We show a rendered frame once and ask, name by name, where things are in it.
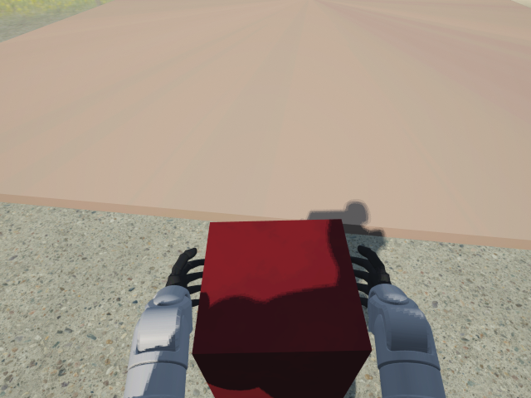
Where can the right robot hand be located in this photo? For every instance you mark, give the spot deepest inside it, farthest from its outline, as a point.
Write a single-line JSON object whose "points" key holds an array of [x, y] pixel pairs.
{"points": [[376, 271]]}

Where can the left robot forearm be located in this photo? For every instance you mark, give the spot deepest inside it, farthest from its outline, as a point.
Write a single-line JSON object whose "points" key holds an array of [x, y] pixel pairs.
{"points": [[158, 359]]}

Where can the right robot forearm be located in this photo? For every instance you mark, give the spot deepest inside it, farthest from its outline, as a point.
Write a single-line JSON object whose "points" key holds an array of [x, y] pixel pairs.
{"points": [[406, 352]]}

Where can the carton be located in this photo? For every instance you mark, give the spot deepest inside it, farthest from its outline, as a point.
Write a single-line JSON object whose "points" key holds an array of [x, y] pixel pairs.
{"points": [[279, 313]]}

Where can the left robot hand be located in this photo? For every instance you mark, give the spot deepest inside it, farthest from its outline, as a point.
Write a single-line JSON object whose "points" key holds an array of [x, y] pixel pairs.
{"points": [[180, 276]]}

